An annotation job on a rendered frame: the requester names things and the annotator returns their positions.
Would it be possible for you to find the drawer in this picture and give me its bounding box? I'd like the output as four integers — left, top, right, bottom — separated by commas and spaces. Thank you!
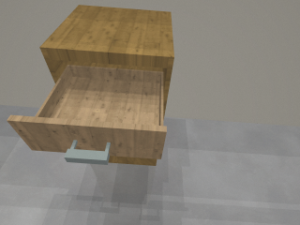
7, 65, 167, 159

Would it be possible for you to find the cabinet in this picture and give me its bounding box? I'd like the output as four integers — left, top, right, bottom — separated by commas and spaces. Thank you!
39, 5, 174, 166

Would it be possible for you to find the handle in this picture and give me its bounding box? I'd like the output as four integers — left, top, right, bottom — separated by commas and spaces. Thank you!
64, 140, 111, 165

